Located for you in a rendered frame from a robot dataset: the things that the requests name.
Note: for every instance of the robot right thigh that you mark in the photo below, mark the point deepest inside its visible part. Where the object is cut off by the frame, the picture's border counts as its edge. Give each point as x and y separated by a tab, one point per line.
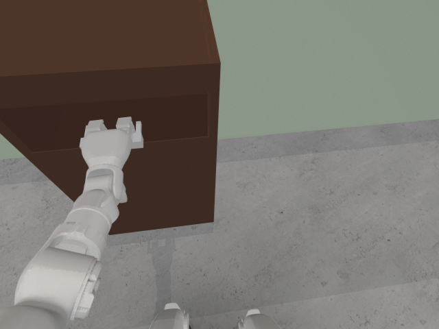
258	321

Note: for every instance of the robot right shin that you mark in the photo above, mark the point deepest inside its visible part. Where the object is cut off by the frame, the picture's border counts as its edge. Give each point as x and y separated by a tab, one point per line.
253	311

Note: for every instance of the left robot upper arm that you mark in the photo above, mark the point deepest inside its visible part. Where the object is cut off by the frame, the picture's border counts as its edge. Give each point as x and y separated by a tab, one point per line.
61	286

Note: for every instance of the cabinet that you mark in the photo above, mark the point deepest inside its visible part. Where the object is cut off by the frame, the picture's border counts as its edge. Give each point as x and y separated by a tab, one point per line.
54	51

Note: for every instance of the drawer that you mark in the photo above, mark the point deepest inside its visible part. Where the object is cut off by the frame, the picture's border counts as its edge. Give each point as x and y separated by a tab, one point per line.
52	126

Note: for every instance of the robot left hand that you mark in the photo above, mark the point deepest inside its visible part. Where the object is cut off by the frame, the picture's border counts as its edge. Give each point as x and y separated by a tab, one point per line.
112	147

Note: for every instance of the left robot forearm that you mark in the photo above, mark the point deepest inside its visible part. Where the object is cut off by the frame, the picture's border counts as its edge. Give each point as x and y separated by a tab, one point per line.
88	223

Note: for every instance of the handle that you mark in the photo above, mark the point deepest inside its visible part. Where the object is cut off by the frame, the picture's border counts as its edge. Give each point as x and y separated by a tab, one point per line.
137	138

